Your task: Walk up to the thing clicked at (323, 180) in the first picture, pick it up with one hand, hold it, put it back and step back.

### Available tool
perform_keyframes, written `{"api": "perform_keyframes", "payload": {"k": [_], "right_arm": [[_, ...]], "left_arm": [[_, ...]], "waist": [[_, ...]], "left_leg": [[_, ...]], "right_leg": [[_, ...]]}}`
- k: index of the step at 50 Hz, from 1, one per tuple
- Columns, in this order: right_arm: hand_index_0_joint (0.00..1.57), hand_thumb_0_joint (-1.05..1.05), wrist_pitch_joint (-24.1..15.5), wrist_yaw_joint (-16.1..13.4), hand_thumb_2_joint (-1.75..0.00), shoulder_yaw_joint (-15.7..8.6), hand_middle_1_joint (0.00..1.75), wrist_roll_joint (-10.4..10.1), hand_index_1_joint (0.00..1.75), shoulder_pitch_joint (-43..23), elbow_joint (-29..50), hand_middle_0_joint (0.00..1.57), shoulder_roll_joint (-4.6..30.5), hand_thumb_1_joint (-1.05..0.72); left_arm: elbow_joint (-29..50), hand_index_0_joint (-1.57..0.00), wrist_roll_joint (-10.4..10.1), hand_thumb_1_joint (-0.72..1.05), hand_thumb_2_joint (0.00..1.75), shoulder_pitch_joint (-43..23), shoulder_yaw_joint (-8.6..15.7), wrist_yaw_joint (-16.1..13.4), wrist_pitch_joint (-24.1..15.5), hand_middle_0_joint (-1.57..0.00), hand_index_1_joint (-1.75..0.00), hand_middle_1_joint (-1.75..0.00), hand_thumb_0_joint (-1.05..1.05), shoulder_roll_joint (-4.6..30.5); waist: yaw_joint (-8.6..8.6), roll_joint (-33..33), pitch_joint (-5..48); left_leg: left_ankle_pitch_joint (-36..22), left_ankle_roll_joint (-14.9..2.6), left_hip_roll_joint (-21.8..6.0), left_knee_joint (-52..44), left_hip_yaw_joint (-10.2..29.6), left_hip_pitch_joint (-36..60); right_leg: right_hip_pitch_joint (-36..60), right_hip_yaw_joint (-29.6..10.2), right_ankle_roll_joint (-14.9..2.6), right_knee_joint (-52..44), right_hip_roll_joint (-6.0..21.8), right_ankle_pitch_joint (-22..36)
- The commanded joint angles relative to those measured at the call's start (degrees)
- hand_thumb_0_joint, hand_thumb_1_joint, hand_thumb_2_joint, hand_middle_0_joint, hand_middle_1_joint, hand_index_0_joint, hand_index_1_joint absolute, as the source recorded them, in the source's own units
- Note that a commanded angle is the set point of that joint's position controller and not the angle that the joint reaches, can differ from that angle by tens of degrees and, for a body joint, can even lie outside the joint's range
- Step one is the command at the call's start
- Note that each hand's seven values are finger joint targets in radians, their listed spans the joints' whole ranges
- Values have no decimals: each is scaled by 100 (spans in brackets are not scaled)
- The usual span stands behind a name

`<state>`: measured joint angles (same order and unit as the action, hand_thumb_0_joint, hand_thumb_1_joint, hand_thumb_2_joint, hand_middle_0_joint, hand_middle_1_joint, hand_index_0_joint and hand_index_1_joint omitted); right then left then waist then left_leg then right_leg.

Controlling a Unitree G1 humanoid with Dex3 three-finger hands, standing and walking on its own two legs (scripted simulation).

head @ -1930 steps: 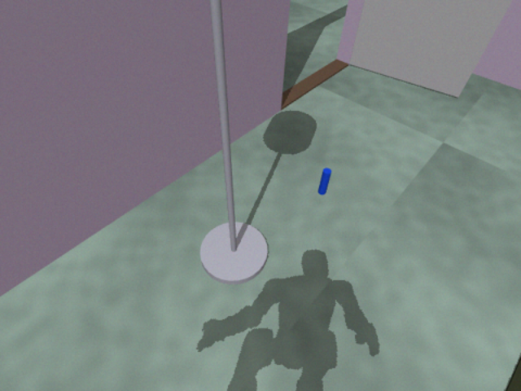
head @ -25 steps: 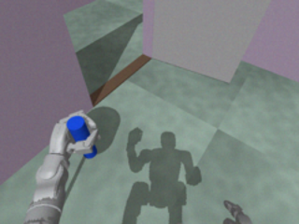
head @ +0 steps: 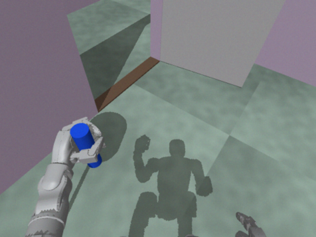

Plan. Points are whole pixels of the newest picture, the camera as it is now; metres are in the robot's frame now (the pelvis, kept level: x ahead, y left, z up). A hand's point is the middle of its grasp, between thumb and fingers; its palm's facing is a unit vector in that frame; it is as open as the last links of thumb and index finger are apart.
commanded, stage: hold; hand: left
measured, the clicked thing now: (88, 147) +0.33 +0.18 +0.03
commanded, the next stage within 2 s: crouch in 0.38 s
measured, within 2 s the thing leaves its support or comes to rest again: neither
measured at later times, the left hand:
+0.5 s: hand (91, 144) +0.33 +0.17 +0.05, palm faces +0.00 -1.00 +0.01, open 5.0 cm
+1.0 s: hand (100, 164) +0.34 +0.18 -0.09, palm faces +0.02 -1.00 +0.01, open 5.0 cm
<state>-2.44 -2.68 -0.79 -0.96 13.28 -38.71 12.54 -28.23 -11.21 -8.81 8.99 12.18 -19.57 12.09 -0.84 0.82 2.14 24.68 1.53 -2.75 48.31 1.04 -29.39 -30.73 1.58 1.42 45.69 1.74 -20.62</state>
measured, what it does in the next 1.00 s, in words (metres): lowers itself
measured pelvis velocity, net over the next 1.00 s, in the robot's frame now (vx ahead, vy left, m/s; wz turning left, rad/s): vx -0.02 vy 0.00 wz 0.01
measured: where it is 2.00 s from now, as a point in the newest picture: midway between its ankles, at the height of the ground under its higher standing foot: outside the picture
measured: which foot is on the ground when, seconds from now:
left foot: down 0.00-1.00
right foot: down 0.00-1.00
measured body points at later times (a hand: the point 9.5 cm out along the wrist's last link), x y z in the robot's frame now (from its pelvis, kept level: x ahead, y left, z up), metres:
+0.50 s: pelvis +0.00 +0.00 +0.00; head +0.04 +0.01 +0.45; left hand +0.32 +0.22 +0.05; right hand +0.14 -0.25 -0.10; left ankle +0.00 +0.13 -0.70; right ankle +0.03 -0.14 -0.70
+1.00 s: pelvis -0.02 +0.00 -0.08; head +0.10 +0.02 +0.36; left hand +0.33 +0.23 -0.09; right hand +0.12 -0.26 -0.19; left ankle +0.00 +0.13 -0.70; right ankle +0.03 -0.14 -0.70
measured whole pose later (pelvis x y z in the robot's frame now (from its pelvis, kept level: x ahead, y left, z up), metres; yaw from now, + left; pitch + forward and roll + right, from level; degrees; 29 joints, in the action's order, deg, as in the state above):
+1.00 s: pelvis -0.02 +0.00 -0.08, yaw +0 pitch +21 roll -2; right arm -5.0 1.0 -1.6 1.9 11.3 -38.5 13.9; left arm -46.4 -10.2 -17.9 13.5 13.6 -36.7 12.8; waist -3.1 -0.9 7.1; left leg 33.0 1.8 -2.0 73.3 2.8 -61.1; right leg -62.2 1.8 1.5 70.6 2.5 -28.9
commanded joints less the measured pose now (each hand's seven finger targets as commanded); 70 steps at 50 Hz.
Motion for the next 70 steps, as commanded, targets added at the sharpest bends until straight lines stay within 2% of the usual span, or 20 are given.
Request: {"api": "perform_keyframes", "payload": {"k": [1, 3, 5, 7, 10, 11, 12, 13, 15, 26, 33, 38, 39, 40, 45, 46, 51, 58, 68, 70], "right_arm": [[20, 0, -235, -62, -90, -242, 30, 2, 30, -179, 757, 20, 788, -90], [20, 0, -248, -57, -90, -250, 30, -1, 30, -118, 694, 20, 793, -90], [20, 0, -228, -72, -90, -237, 30, 8, 30, -177, 688, 20, 790, -90], [20, 0, -246, -65, -90, -241, 30, -5, 30, -247, 693, 20, 803, -90], [20, 0, -247, -48, -90, -257, 30, 2, 30, -266, 742, 20, 826, -89], [20, 0, -260, -35, -90, -254, 30, -5, 30, -268, 775, 20, 820, -89], [20, 0, -264, -34, -90, -265, 30, 5, 30, -226, 801, 20, 790, -89], [20, 0, -266, -56, -90, -241, 30, -8, 30, -276, 800, 20, 804, -89], [20, 0, -299, -43, -90, -237, 30, -3, 30, -266, 810, 20, 792, -90], [20, 0, -265, -43, -90, -252, 30, -4, 30, -216, 745, 20, 806, -88], [20, 0, -305, 55, -90, -314, 30, 41, 30, -103, 657, 20, 833, -89], [20, 0, -306, 153, -90, -366, 30, 141, 30, 31, 518, 20, 845, -89], [20, 0, -313, 166, -90, -351, 30, 146, 30, -20, 509, 20, 840, -89], [20, 0, -338, 200, -90, -382, 30, 178, 30, -10, 511, 20, 855, -89], [20, 0, -393, 304, -90, -383, 30, 268, 30, -8, 502, 20, 911, -89], [20, 0, -399, 320, -90, -371, 30, 283, 30, -10, 517, 20, 911, -89], [20, 0, -460, 394, -89, -314, 30, 364, 30, 52, 543, 20, 1038, -89], [20, 0, -329, 450, -90, -304, 30, 440, 30, 68, 553, 20, 1199, -88], [20, 0, -311, 542, -90, -290, 30, 558, 30, 146, 191, 20, 1248, -89], [20, 0, -330, 585, -90, -245, 30, 590, 30, 73, 186, 20, 1261, -89]], "left_arm": [[1104, -132, -79, 66, 117, -1455, 206, 7, -431, -130, -133, -135, 0, 675], [1696, -131, -143, 64, 118, -1910, 380, -16, -481, -129, -133, -135, 0, 900], [922, -130, -118, 64, 118, -1478, 191, -9, -371, -129, -133, -134, 0, 580], [1070, -131, -116, 65, 120, -1651, 379, -27, -398, -131, -134, -136, 0, 810], [1324, -132, -107, 65, 120, -1745, 238, 38, -452, -131, -135, -137, 0, 736], [1302, -132, -106, 65, 121, -1635, 235, 52, -463, -131, -136, -137, 0, 731], [2037, -133, -108, 66, 120, -1980, 303, 60, -516, -131, -135, -137, 0, 944], [1300, -133, -80, 65, 118, -1559, 222, 47, -415, -131, -134, -136, 0, 771], [1900, -131, -151, 64, 119, -1881, 285, 16, -480, -130, -134, -136, 0, 857], [1132, -129, -63, 67, 121, -1486, 201, -29, -372, -128, -130, -132, 0, 659], [737, -130, -72, 65, 123, -1321, 187, -62, -636, -129, -132, -134, 0, 455], [734, -129, -19, 62, 122, -1783, 519, -24, -1127, -127, -132, -134, 0, 780], [-154, -129, -5, 63, 121, -1456, 327, 7, -1140, -127, -131, -134, 0, 431], [347, -129, -30, 64, 123, -1894, 428, 27, -1324, -127, -132, -135, 0, 576], [-615, -131, 58, 60, 123, -2127, 509, 112, -1939, -128, -134, -136, 0, 623], [-809, -133, 54, 60, 124, -2186, 689, 139, -2065, -131, -136, -138, 0, 758], [-952, -136, 32, 63, 125, -2708, 564, 354, -2597, -133, -138, -140, 0, 797], [-1138, -136, 56, 66, 131, -3296, 1108, 214, -2776, -135, -141, -143, 0, 1251], [-2070, -137, 321, 72, 127, -4307, 1023, 246, -2788, -136, -138, -140, 0, 1358], [-2343, -138, 350, 70, 126, -4410, 1054, 232, -2839, -137, -138, -140, 0, 1419]], "waist": [[-90, -23, 1515], [-42, 124, 1708], [-161, -243, 1199], [-76, -176, 1087], [-49, -5, 1158], [-27, 50, 1227], [84, 387, 1976], [-33, 110, 1488], [-10, 198, 1671], [-57, -21, 1130], [-154, -157, 1298], [-77, 161, 1886], [-238, -142, 1506], [-161, 37, 1749], [-303, -98, 2038], [-276, -111, 2169], [-325, 465, 3390], [-185, 541, 4090], [-802, -8, 4099], [-760, -33, 3844]], "left_leg": [[-1527, -128, 217, -727, -145, 550], [-1560, -124, 196, -736, -126, 597], [-1228, -165, 194, -746, -135, 346], [-975, -176, 213, -790, -158, 232], [-796, -154, 207, -857, -152, 286], [-818, -142, 201, -880, -131, 321], [-1180, -114, 214, -828, -136, 665], [-1066, -133, 238, -810, -156, 469], [-1117, -134, 226, -792, -163, 547], [-1110, -142, 218, -774, -153, 260], [-1476, -137, 182, -455, -76, 77], [-1826, -111, 176, 146, -26, -291], [-1589, -136, 177, 261, -13, -593], [-1452, -134, 198, 452, -36, -749], [-883, -166, 251, 1372, 10, -1927], [-731, -176, 277, 1636, 7, -2263], [-967, -132, 295, 2796, 154, -2917], [-468, -121, 332, 3720, 161, -4149], [488, -252, 354, 5234, 16, -6096], [859, -253, 370, 5411, 1, -6506]], "right_leg": [[963, 100, -174, -570, -180, 1447], [1008, 93, -181, -545, -172, 1485], [745, 99, -161, -645, -184, 1206], [713, 80, -161, -702, -163, 967], [684, 82, -191, -672, -174, 776], [737, 98, -199, -640, -189, 791], [1027, 83, -210, -579, -175, 1111], [880, 88, -193, -649, -185, 1010], [964, 67, -186, -641, -175, 1080], [706, 97, -190, -614, -172, 1058], [453, 125, -198, -253, -177, 1393], [-57, 93, -236, 362, -131, 1586], [-381, 100, -224, 465, -157, 1401], [-488, 67, -229, 620, -125, 1352], [-1540, 18, -243, 1531, -121, 841], [-1780, -3, -243, 1763, -117, 717], [-3175, 60, -310, 3040, -102, 633], [-4050, -14, -355, 4078, -64, 106], [-5038, -117, -256, 5023, -43, -486], [-5428, -54, -270, 5239, -52, -871]]}}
